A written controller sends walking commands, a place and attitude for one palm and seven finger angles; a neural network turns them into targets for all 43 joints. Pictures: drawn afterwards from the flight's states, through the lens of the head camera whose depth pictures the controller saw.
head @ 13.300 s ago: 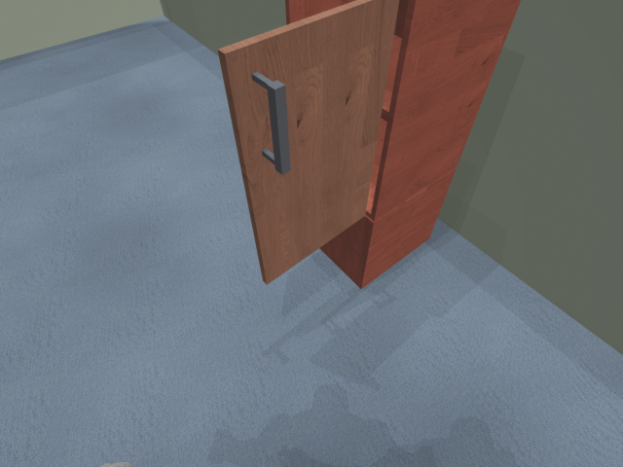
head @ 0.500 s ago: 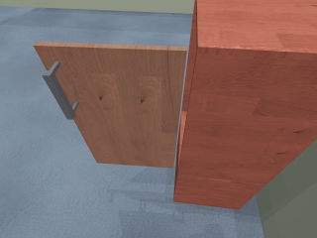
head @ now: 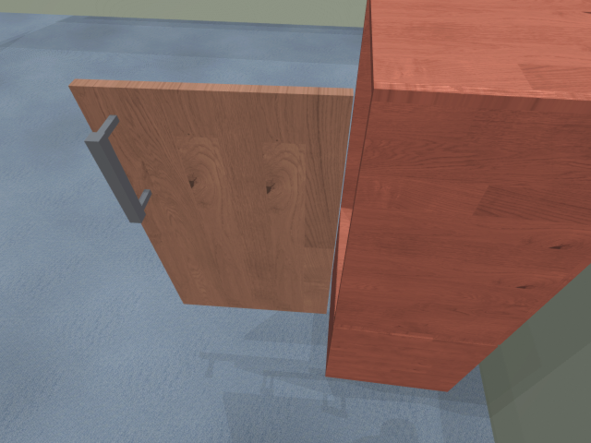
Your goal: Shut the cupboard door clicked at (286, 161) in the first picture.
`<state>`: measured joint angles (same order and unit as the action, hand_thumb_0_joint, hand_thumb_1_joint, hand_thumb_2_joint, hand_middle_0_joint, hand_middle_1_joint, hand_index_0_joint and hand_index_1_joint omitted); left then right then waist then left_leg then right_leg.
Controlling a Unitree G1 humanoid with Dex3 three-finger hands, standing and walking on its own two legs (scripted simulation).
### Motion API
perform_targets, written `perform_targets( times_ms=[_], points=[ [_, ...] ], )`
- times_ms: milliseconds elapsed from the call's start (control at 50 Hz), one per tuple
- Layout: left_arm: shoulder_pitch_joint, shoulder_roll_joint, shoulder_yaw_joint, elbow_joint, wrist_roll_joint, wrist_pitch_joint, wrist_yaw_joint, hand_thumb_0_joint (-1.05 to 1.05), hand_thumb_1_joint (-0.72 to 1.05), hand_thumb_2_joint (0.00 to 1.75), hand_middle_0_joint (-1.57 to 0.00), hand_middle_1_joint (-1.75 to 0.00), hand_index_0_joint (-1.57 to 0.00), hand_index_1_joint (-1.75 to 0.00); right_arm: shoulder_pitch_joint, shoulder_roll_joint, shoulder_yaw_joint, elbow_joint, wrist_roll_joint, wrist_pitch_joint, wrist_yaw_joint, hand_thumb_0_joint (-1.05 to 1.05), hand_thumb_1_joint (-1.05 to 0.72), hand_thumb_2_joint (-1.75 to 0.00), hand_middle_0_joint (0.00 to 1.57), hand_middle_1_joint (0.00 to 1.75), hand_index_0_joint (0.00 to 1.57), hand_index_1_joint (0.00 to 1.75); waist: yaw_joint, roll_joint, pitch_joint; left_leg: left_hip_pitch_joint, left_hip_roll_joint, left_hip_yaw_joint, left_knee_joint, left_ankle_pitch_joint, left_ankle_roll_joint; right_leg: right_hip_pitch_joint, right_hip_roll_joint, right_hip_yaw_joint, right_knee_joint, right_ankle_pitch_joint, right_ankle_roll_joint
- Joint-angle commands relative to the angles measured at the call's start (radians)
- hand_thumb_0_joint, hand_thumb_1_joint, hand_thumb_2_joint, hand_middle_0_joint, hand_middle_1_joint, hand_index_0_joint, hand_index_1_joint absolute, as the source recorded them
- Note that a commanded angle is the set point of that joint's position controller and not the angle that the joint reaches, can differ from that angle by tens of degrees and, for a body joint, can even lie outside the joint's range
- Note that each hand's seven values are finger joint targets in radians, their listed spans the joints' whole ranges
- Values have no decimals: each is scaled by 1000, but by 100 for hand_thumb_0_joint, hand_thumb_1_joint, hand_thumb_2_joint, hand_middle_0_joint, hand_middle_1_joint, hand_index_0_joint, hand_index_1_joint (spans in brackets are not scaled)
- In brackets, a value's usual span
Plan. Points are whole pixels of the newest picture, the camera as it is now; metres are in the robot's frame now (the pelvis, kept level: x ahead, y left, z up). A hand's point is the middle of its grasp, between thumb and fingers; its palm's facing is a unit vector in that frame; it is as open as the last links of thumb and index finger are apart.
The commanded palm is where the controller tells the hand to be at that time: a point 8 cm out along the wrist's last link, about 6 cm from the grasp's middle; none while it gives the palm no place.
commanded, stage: shuffle to correct the standing spot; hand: left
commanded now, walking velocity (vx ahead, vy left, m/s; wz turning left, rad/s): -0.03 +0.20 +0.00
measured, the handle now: (124, 172) +0.44 +0.28 +0.12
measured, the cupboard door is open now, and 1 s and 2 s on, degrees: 92 92 92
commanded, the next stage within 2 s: come to a stop and stand still in 0.30 s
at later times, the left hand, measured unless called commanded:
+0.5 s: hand out of the picture -0.05 +0.30 -0.19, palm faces +0.08 -0.96 -0.26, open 7.4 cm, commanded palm none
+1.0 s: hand out of the picture +0.02 +0.28 -0.18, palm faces -0.02 -0.97 -0.23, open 7.3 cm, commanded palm none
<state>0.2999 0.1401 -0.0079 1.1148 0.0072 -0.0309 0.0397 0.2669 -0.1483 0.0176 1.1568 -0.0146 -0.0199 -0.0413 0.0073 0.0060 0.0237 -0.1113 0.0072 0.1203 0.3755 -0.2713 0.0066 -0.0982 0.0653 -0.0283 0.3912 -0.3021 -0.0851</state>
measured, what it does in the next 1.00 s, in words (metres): steps to the left: left foot, then right foot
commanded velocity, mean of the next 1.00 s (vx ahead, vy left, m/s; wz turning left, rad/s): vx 0.01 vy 0.00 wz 0.00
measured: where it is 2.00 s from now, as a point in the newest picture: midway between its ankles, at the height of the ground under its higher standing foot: outside the picture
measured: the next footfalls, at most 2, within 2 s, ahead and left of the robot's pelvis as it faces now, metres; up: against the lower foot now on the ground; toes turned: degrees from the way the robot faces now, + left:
left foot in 0.50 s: +0.01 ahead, +0.21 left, +0.00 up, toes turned +0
right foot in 0.80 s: +0.04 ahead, +0.05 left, +0.00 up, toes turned +1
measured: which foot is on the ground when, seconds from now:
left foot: down 0.00-0.14, up 0.16-0.48, down 0.50-1.00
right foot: down 0.00-0.50, up 0.52-0.78, down 0.80-1.00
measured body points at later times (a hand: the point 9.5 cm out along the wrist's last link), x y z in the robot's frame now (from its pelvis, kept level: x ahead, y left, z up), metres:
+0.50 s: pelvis -0.03 +0.09 -0.02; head +0.00 +0.10 +0.43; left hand -0.05 +0.35 -0.17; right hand +0.06 -0.16 -0.16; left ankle +0.01 +0.24 -0.75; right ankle -0.06 -0.06 -0.74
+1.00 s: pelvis -0.01 +0.10 -0.01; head +0.00 +0.09 +0.44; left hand +0.02 +0.33 -0.16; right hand -0.01 -0.14 -0.17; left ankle -0.03 +0.20 -0.74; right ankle -0.06 +0.02 -0.74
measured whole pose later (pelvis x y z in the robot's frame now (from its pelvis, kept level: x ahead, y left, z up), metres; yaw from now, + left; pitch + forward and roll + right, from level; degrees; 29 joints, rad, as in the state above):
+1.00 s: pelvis -0.01 +0.10 -0.01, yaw -1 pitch +1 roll -2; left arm 0.30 0.14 0.01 1.01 0.03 -0.02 0.04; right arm 0.29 -0.21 -0.02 1.01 -0.02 0.02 -0.01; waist -0.04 0.07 0.00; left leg -0.29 0.04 0.05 0.65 -0.34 0.01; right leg -0.19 0.08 -0.05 0.49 -0.33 -0.06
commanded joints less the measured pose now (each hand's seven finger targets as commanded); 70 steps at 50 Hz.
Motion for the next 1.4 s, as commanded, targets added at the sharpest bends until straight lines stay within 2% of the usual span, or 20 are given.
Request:
perform_targets(
  times_ms=[0,80,180,220,420,440,460,480,540,720,760,780,820,840,880,940,1000,1080,1140,1380],
  points=[
    [97,133,30,-32,2,-5,18,0,90,90,-20,-30,-20,-30,69,-83,-22,-38,4,-4,-8,0,-90,-90,20,30,20,30,12,-19,1,-37,94,-90,2,243,11,25,-228,175,-3,619,28],
    [119,165,50,-36,5,7,26,0,90,90,-20,-30,-20,-30,53,-78,-32,-69,6,21,-4,0,-90,-90,20,30,20,30,29,-86,1,-156,51,-52,85,72,-12,87,-312,240,16,720,-4],
    [149,191,77,-52,18,15,34,0,90,90,-20,-30,-20,-30,-36,-96,-53,-139,3,41,3,0,-90,-90,20,30,20,30,69,-119,43,-358,31,-118,407,-244,-25,88,-466,392,-28,740,-180],
    [116,204,88,-76,22,15,33,0,90,90,-20,-30,-20,-30,-56,-98,-61,-160,3,44,13,0,-90,-90,20,30,20,30,58,-99,56,-393,36,-166,503,-234,-29,48,-459,370,-29,692,-189],
    [-8,238,103,-150,31,38,2,0,90,90,-20,-30,-20,-30,37,-93,-75,-191,9,25,40,0,-90,-90,20,30,20,30,-20,-162,8,9,-25,-47,93,112,-47,-258,-262,138,126,221,6],
    [15,185,87,-150,28,45,1,0,90,90,-20,-30,-20,-30,79,-132,-81,-172,4,13,34,0,-90,-90,20,30,20,30,-29,-27,-34,96,45,-97,47,137,-33,-293,-191,81,240,46,37],
    [48,117,74,-154,19,51,-2,0,90,90,-20,-30,-20,-30,102,-206,-95,-168,-8,4,30,0,-90,-90,20,30,20,30,-27,217,-60,87,243,-374,-42,159,44,-369,-92,-9,389,-258,93],
    [42,114,71,-169,20,54,2,0,90,90,-20,-30,-20,-30,115,-256,-101,-183,-11,10,24,0,-90,-90,20,30,20,30,-41,232,-31,-67,332,-500,-136,83,123,-315,-69,21,524,-371,90],
    [42,81,64,-129,19,52,-8,0,90,90,-20,-30,-20,-30,-7,-190,-75,-192,-27,10,18,0,-90,-90,20,30,20,30,-5,159,42,-228,315,-504,-195,-198,162,-310,-116,63,642,-228,68],
    [65,92,62,-154,12,48,-42,0,90,90,-20,-30,-20,-30,13,-210,-84,-170,-27,20,-1,0,-90,-90,20,30,20,30,-1,115,-43,-135,250,-347,-57,88,117,-145,-74,-1,164,-96,68],
    [109,128,68,-136,19,39,-33,0,90,90,-20,-30,-20,-30,18,-160,-76,-166,-11,22,5,0,-90,-90,20,30,20,30,19,-20,-47,-270,132,-213,76,32,40,28,-125,82,-62,39,59],
    [105,187,71,-131,22,30,-25,0,90,90,-20,-30,-20,-30,10,-84,-57,-176,-2,23,8,0,-90,-90,20,30,20,30,15,-221,-23,-348,37,-100,179,-86,-11,37,-267,247,-133,83,20],
    [68,198,47,-141,44,22,17,0,90,90,-20,-30,-20,-30,-70,-150,-67,-231,0,12,26,0,-90,-90,20,30,20,30,-6,-87,-50,-249,7,-56,416,-109,-44,-80,-303,343,-104,405,-48],
    [-2,200,54,-190,19,7,17,0,90,90,-20,-30,-20,-30,-23,-115,-62,-228,-9,22,38,0,-90,-90,20,30,20,30,-36,-72,-99,-279,43,-94,479,-93,-10,-68,-256,210,-105,181,-51],
    [-26,190,57,-197,14,-9,18,0,90,90,-20,-30,-20,-30,-33,-90,-49,-233,-11,22,41,0,-90,-90,20,30,20,30,-35,29,-89,-291,36,-71,450,-100,-4,-24,-268,191,-58,417,-92],
    [-1,155,43,-169,19,-14,21,0,90,90,-20,-30,-20,-30,22,-69,-35,-222,-2,6,26,0,-90,-90,20,30,20,30,-38,-121,-54,-190,25,-68,218,-76,3,-17,-230,123,33,667,-64],
    [42,113,26,-141,0,-13,18,0,90,90,-20,-30,-20,-30,90,-119,-34,-172,-3,-16,17,0,-90,-90,20,30,20,30,-26,30,-67,-48,122,-169,99,395,45,-71,-158,84,111,520,23],
    [43,129,21,-119,3,-4,13,0,90,90,-20,-30,-20,-30,32,-105,-19,-162,-4,-6,7,0,-90,-90,20,30,20,30,-7,93,31,-108,111,-173,80,315,49,-89,-146,99,35,323,28],
    [30,131,16,-121,5,0,9,0,90,90,-20,-30,-20,-30,23,-115,-19,-162,-4,0,10,0,-90,-90,20,30,20,30,-14,-18,51,-113,100,-165,50,157,41,-99,-149,115,-1,231,28],
    [46,151,9,-103,4,-3,8,0,90,90,-20,-30,-20,-30,10,-129,-9,-122,1,-12,10,0,-90,-90,20,30,20,30,-6,-20,-18,-40,97,-150,27,275,44,-32,-164,115,5,358,37]
  ],
)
